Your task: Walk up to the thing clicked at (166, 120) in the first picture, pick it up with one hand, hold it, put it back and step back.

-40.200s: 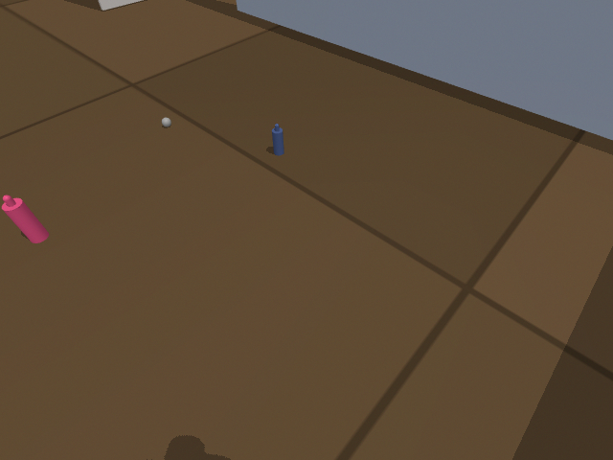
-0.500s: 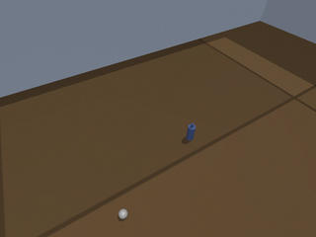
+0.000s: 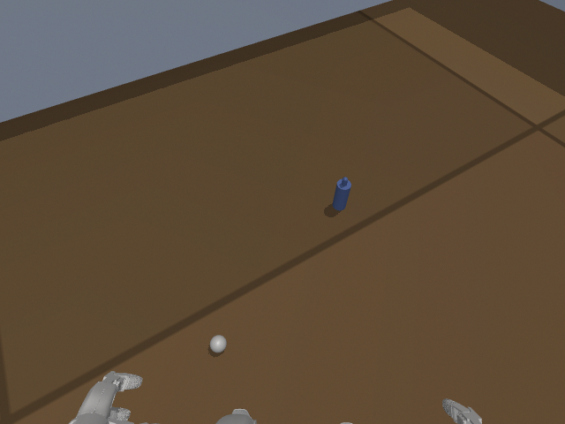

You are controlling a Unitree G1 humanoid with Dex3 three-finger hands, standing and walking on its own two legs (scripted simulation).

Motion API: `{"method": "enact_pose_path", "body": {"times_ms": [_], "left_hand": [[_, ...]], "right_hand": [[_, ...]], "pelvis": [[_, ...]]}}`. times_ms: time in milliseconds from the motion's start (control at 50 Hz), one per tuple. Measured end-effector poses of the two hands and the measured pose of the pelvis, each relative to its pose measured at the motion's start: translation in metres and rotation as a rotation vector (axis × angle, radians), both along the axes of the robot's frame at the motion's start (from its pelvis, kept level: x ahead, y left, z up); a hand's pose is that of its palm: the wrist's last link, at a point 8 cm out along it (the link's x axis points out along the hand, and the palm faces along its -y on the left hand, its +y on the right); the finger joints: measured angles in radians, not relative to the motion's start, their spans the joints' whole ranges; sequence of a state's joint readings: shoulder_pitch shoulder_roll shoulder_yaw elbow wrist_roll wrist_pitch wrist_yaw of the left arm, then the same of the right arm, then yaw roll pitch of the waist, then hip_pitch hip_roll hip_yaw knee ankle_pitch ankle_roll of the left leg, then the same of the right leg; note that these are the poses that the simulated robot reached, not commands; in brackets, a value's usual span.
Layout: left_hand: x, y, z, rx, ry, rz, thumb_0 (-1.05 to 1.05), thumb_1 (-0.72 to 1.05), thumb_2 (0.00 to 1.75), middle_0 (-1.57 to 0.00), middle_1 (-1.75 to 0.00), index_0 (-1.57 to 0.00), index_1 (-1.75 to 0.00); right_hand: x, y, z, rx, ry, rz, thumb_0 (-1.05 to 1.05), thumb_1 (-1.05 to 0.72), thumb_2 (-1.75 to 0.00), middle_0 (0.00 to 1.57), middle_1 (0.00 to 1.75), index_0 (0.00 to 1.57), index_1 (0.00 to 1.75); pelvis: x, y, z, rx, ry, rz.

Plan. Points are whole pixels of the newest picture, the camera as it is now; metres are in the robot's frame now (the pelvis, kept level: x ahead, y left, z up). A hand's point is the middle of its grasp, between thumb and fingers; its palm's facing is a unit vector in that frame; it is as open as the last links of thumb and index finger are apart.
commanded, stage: rise first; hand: left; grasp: from above
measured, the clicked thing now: (218, 343) +0.40 +0.24 -0.71
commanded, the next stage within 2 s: none
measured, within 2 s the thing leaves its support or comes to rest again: neither
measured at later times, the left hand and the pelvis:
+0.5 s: hand out of the picture +0.14 +0.26 -0.22, palm faces -0.24 -0.83 -0.50, open 14.0 cm; pelvis +0.00 +0.00 -0.08, yaw +0 degrees
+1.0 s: hand (168, 383) +0.24 +0.29 -0.42, palm faces -0.46 -0.37 -0.81, open 13.9 cm; pelvis -0.07 -0.01 -0.28, yaw -3 degrees
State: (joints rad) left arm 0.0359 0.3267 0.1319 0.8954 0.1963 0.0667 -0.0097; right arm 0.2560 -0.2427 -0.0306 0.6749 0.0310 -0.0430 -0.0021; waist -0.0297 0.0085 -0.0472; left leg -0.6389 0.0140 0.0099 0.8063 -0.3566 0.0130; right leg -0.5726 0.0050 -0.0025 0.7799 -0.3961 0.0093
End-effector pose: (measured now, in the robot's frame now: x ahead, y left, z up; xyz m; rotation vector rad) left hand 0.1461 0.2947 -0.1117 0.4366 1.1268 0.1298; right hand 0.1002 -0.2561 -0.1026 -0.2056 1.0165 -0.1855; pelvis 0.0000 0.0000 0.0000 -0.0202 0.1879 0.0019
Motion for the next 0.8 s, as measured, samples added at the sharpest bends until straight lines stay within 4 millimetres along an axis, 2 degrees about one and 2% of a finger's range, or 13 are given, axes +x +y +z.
{"method": "enact_pose_path", "body": {"times_ms": [120, 300, 420, 560, 660, 800], "left_hand": [[-0.012, 0.004, -0.021, 0.031, 0.005, -0.016, 0.00, -0.36, 0.91, -0.18, -0.96, -0.17, -0.96], [-0.009, 0.004, -0.040, 0.074, -0.018, -0.090, 0.00, -0.46, 0.93, -0.16, -0.99, -0.14, -1.00], [-0.007, 0.002, -0.052, 0.098, -0.011, -0.124, 0.00, -0.49, 0.94, -0.14, -0.99, -0.13, -1.00], [-0.008, 0.004, -0.074, 0.132, -0.008, -0.186, 0.00, -0.51, 0.94, -0.13, -1.01, -0.12, -1.01], [0.003, 0.016, -0.112, 0.201, -0.009, -0.295, 0.00, -0.51, 0.94, -0.12, -1.02, -0.11, -1.02], [0.047, 0.016, -0.175, 0.321, -0.127, -0.526, 0.00, -0.50, 0.95, -0.10, -1.04, -0.10, -1.04]], "right_hand": [[0.027, 0.000, -0.013, -0.028, -0.074, 0.039, 0.01, -0.91, -0.90, 0.21, 0.30, 0.20, 0.30], [0.063, 0.004, -0.033, -0.045, -0.159, 0.083, 0.01, -0.90, -0.90, 0.21, 0.30, 0.20, 0.30], [0.076, 0.009, -0.047, -0.030, -0.191, 0.105, 0.01, -0.90, -0.90, 0.21, 0.30, 0.20, 0.30], [0.080, 0.012, -0.070, -0.022, -0.196, 0.144, 0.01, -0.91, -0.90, 0.21, 0.30, 0.20, 0.30], [0.080, 0.007, -0.103, -0.033, -0.200, 0.179, 0.01, -0.90, -0.90, 0.21, 0.30, 0.20, 0.30], [0.065, -0.007, -0.179, -0.052, -0.156, 0.189, 0.01, -0.89, -0.89, 0.21, 0.30, 0.20, 0.30]], "pelvis": [[0.001, 0.000, -0.023, -0.004, 0.061, 0.004], [0.003, -0.001, -0.053, -0.015, 0.134, 0.007], [0.003, -0.002, -0.069, -0.021, 0.175, 0.007], [-0.003, -0.003, -0.092, -0.028, 0.222, 0.010], [-0.015, -0.004, -0.125, -0.029, 0.281, 0.007], [-0.037, -0.005, -0.191, -0.033, 0.364, -0.009]]}}
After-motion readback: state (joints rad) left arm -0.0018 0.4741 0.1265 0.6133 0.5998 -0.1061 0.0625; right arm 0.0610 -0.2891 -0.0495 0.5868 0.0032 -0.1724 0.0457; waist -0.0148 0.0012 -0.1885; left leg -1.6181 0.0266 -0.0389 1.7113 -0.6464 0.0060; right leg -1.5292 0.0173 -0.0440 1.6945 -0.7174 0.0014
